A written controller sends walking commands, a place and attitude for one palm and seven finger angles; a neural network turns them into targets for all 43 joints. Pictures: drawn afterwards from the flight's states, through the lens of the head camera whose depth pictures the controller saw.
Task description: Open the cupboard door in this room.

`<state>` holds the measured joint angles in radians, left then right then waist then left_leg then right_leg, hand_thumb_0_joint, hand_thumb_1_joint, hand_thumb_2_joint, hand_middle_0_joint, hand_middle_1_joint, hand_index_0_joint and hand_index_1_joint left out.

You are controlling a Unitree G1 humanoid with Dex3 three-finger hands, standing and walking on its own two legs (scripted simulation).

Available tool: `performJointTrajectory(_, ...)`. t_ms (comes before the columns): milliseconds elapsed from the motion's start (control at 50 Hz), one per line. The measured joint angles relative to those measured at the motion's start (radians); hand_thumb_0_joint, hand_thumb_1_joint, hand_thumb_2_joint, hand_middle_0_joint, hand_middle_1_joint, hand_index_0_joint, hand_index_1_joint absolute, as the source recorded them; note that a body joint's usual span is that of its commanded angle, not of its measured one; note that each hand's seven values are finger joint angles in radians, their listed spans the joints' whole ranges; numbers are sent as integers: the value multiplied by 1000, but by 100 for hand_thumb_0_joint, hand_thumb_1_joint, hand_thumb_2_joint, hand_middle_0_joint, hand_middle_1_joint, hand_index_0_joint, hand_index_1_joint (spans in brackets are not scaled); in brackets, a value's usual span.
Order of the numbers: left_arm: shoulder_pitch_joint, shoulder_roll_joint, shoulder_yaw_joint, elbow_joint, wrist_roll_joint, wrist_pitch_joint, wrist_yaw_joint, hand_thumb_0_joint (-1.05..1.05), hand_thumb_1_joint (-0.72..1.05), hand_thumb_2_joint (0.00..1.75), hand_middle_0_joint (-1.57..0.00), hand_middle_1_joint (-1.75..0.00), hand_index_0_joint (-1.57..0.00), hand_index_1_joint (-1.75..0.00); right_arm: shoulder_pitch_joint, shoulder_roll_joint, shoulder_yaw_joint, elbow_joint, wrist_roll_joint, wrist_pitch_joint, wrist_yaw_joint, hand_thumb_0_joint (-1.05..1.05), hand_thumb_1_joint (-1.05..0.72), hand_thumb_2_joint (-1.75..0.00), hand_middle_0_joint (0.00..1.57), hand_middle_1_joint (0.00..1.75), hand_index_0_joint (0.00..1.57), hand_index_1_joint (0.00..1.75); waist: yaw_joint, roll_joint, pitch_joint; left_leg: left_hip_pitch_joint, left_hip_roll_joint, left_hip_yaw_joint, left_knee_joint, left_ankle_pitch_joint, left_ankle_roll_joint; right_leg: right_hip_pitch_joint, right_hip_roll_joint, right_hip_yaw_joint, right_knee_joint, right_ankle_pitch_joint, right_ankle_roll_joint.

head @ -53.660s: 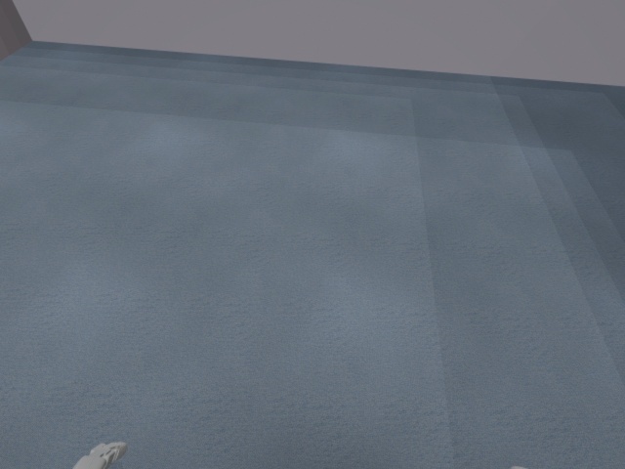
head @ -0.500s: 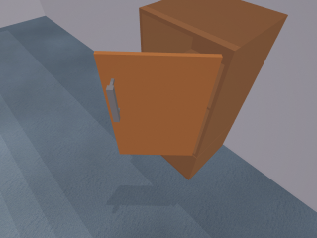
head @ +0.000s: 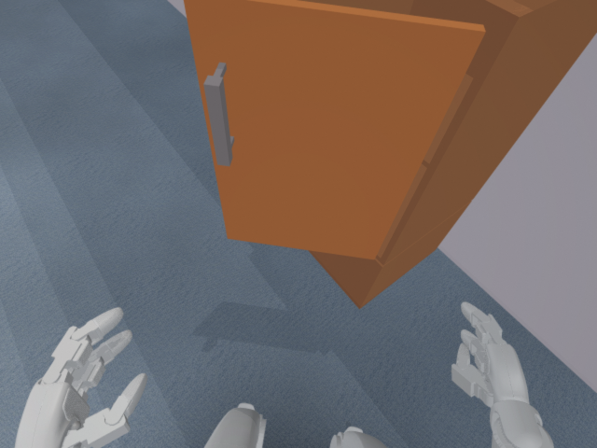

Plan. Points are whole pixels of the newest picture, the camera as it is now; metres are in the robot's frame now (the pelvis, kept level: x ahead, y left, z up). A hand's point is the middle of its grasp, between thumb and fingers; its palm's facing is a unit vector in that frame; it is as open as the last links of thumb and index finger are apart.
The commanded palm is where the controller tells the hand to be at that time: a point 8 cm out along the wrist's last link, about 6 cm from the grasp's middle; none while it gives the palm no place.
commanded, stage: raise the hand with hooked fingers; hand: left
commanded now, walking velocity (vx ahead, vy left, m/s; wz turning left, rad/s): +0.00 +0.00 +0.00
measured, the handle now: (223, 117) +0.57 +0.21 +0.08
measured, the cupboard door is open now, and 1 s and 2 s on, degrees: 45 45 45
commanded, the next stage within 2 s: move the hooked fingers beside the handle in 1.58 s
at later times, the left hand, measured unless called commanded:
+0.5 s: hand (101, 333) +0.22 +0.26 +0.05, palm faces +0.04 -1.00 -0.08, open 12.2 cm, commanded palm +0.20 +0.31 +0.06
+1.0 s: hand (58, 270) +0.27 +0.32 +0.08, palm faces +0.04 -1.00 -0.06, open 13.9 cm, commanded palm +0.25 +0.37 +0.09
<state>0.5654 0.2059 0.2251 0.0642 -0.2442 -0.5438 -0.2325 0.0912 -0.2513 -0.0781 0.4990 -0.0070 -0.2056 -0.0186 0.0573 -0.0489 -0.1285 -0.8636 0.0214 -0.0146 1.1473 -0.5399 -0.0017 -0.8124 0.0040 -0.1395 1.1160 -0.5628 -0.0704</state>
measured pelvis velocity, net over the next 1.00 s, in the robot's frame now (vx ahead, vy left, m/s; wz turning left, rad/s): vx -0.01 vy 0.06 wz -0.02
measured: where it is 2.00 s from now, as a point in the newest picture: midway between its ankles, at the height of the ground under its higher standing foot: outside the picture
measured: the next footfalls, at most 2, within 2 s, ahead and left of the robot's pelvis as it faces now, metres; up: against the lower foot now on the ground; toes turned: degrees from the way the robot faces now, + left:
none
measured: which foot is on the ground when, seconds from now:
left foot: down 0.00-1.00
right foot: down 0.00-1.00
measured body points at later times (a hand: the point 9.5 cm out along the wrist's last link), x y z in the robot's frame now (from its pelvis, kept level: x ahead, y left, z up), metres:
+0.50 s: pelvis -0.02 +0.02 +0.01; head +0.05 +0.03 +0.46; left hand +0.21 +0.31 +0.06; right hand +0.11 -0.26 -0.08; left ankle +0.01 +0.12 -0.65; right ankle -0.01 -0.08 -0.65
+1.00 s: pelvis -0.01 +0.06 +0.03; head +0.05 +0.08 +0.47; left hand +0.26 +0.37 +0.09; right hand +0.16 -0.18 -0.05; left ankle +0.01 +0.12 -0.65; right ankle -0.01 -0.08 -0.65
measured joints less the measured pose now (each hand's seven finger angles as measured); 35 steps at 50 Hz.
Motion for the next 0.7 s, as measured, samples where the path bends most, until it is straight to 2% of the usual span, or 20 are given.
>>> performJointTrajectory(40,-25,8,20,-47,-29,-50,-10,1,44,71,-24,-59,-24,-60,1,7,21,24,1,-8,-10,1,-90,-89,20,30,20,30,11,24,-4,-41,2,-24,38,-7,-5,-26,3,-24,22,-7,-5)
performJointTrajectory(80,-90,17,21,-70,-59,-79,-58,1,40,69,-24,-62,-23,-63,2,14,50,50,8,-18,-19,1,-90,-89,20,30,20,30,14,52,1,-74,4,-43,69,-11,-7,-48,5,-42,41,-9,-9)
performJointTrajectory(120,-177,37,11,-59,-71,-59,-124,1,35,67,-24,-65,-23,-66,7,27,79,73,19,-20,-27,1,-90,-89,20,30,20,30,8,74,5,-98,7,-49,88,-10,-10,-69,8,-48,54,-7,-12)
performJointTrajectory(160,-259,67,2,-17,-75,19,-188,1,30,65,-24,-68,-24,-69,21,47,101,88,32,-10,-35,1,-90,-89,20,30,20,30,-8,86,11,-105,11,-42,85,-3,-12,-82,10,-41,55,1,-13)
performJointTrajectory(200,-313,94,6,32,-83,139,-228,1,26,63,-25,-71,-24,-72,48,64,114,90,44,12,-41,1,-90,-89,20,30,20,30,-33,90,20,-89,13,-26,60,10,-12,-76,10,-26,40,15,-8)
performJointTrajectory(240,-322,106,26,59,-95,246,-223,0,21,61,-25,-74,-25,-75,86,73,116,84,50,34,-45,2,-90,-89,21,30,20,30,-61,89,25,-55,12,-6,18,25,-8,-54,10,-6,10,31,0)
performJointTrajectory(280,-299,100,61,61,-112,295,-182,0,17,59,-26,-77,-26,-78,129,73,105,81,50,44,-47,2,-90,-89,21,30,20,30,-80,83,24,-15,13,13,-28,41,-2,-25,12,13,-28,49,5)
performJointTrajectory(320,-260,85,98,43,-120,281,-122,0,12,57,-26,-80,-26,-81,171,64,85,85,48,44,-47,2,-90,-89,21,30,20,30,-87,76,15,18,13,28,-69,54,3,1,13,29,-63,65,9)
performJointTrajectory(380,-226,71,133,32,-111,195,-62,0,5,54,-27,-84,-26,-85,215,34,55,102,42,32,-48,2,-90,-89,21,30,20,30,-84,70,2,39,8,33,-99,66,11,22,10,34,-94,78,16)
performJointTrajectory(420,-230,76,138,55,-101,133,-62,0,1,52,-27,-87,-26,-88,225,6,44,115,42,23,-47,2,-90,-89,20,30,20,30,-81,70,-4,30,3,29,-94,68,17,19,5,29,-95,80,20)
performJointTrajectory(460,-248,87,126,95,-98,98,-91,0,-4,50,-27,-90,-27,-91,221,-21,39,121,46,14,-51,2,-90,-89,20,30,20,30,-78,72,-1,15,-1,24,-79,65,24,10,0,24,-86,78,25)
performJointTrajectory(520,-292,101,92,152,-98,103,-154,0,-11,47,-27,-95,-27,-96,201,-45,41,116,54,-1,-61,2,-90,-89,20,30,20,30,-77,70,17,3,-4,23,-61,62,34,4,-3,23,-78,80,32)
performJointTrajectory(580,-325,112,71,161,-89,136,-182,0,-19,44,-28,-99,-28,-100,183,-44,49,100,55,-16,-70,2,-90,-89,20,30,20,30,-78,59,27,15,-5,28,-66,63,43,17,-3,28,-89,88,39)
performJointTrajectory(700,-361,128,102,108,-95,145,-121,-1,-33,38,-29,-109,-29,-109,163,-4,80,57,44,-25,-55,2,-90,-89,20,30,20,30,-79,49,19,76,-11,35,-110,71,53,82,-6,36,-144,105,53)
